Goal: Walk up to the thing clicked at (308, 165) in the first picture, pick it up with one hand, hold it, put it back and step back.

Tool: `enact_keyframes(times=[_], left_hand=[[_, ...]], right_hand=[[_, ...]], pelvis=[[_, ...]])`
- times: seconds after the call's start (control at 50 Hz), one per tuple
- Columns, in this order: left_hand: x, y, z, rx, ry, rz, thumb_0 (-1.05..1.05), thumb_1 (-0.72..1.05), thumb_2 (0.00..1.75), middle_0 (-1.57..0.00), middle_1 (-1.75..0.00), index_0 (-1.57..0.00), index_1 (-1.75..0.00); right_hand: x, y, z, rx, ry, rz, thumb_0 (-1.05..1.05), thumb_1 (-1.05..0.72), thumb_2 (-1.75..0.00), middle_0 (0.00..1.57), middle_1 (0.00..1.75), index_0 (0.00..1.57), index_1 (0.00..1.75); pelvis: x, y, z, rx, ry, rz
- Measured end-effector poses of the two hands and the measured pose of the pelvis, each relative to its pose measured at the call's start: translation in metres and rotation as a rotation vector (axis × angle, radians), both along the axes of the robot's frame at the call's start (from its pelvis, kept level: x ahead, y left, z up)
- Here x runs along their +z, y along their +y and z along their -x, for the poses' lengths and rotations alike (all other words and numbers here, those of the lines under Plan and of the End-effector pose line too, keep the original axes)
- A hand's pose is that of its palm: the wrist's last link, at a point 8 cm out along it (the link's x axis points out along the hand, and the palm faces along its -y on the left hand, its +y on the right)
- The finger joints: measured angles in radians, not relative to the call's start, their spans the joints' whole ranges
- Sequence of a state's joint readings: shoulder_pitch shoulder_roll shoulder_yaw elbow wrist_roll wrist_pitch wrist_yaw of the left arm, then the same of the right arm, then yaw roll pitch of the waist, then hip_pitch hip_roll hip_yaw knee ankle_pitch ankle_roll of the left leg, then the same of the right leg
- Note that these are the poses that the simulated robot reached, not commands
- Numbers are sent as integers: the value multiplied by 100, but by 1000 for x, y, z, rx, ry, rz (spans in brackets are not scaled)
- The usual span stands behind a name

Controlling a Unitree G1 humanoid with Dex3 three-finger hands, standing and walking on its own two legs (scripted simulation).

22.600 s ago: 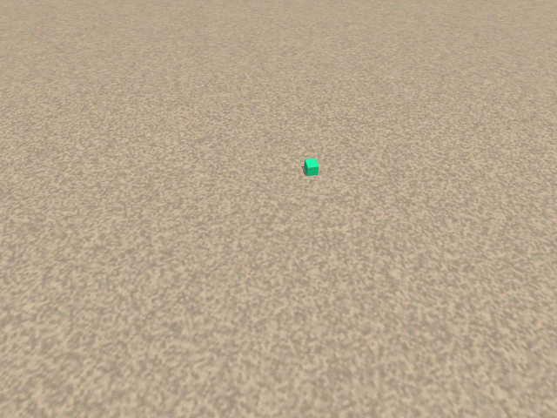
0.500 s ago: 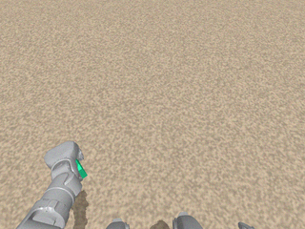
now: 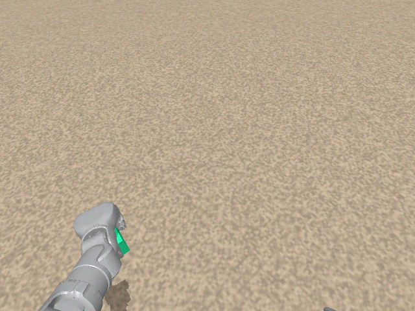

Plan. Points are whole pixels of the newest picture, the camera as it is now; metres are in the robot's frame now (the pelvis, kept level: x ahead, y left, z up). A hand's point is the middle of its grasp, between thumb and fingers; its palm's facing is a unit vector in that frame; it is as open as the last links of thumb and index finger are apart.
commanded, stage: hold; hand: left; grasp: from above
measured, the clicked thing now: (107, 240) +0.33 +0.24 -0.11
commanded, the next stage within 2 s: crouch in 1.78 s
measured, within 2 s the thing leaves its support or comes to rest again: neither
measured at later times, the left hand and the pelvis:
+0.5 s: hand (107, 234) +0.31 +0.21 -0.04, palm faces -0.37 -0.24 -0.90, open 8.1 cm; pelvis +0.00 -0.01 +0.01, yaw +0 degrees
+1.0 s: hand (102, 234) +0.30 +0.21 -0.02, palm faces -0.37 -0.23 -0.90, open 8.0 cm; pelvis +0.00 -0.01 +0.02, yaw +0 degrees
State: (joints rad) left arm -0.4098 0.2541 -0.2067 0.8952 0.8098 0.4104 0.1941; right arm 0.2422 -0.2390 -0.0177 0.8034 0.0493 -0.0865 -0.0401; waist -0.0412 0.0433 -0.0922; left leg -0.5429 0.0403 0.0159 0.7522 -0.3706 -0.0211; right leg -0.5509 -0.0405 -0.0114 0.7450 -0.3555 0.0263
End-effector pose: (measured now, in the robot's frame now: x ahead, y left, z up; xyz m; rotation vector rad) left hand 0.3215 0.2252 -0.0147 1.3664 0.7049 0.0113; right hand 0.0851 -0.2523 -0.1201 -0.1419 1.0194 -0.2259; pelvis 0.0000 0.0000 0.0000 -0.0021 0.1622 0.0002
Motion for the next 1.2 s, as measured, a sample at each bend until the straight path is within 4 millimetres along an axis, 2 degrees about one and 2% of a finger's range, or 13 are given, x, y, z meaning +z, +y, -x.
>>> enact_keyframes(times=[0.22, 0.54, 1.2], left_hand=[[19, -5, -1, 38, -8, 1, -2, 12, 39, -61, -54, -92, -59], [38, -10, 9, 7, -20, -7, -2, 13, 39, -61, -54, -92, -60], [65, -7, 17, -26, -19, -2, -3, 12, 36, -64, -51, -97, -55]], right_hand=[[13, -2, -20, 43, -58, -21, 1, -89, -89, 20, 30, 20, 30], [23, -2, -26, 72, -94, -37, 1, -89, -89, 20, 30, 20, 30], [41, 9, -60, 112, -204, -45, 1, -90, -89, 20, 30, 20, 30]], pelvis=[[8, -3, -3, 0, -38, -6], [16, -6, 1, -3, -80, -10], [22, -4, 0, -8, -120, -10]])
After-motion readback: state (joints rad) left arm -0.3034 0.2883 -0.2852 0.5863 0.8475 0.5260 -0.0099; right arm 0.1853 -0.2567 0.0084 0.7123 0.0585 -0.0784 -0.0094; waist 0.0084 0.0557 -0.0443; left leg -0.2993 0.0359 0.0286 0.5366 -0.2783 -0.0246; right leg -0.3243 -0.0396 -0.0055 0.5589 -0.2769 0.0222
